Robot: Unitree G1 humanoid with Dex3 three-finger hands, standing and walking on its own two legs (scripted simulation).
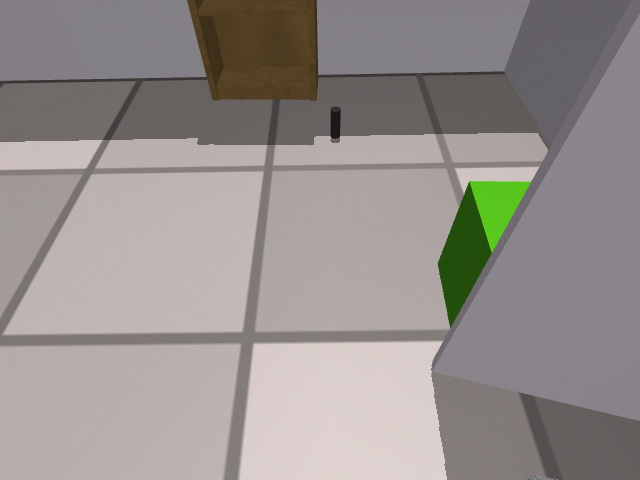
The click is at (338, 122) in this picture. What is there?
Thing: slim round
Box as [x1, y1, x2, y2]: [331, 106, 340, 138]
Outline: 336,106 331,108 331,136 334,138 339,136 340,108
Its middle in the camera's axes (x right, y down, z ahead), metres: +0.08 -0.61 +2.01
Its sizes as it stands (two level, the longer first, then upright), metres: 0.050 0.050 0.161
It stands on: the floor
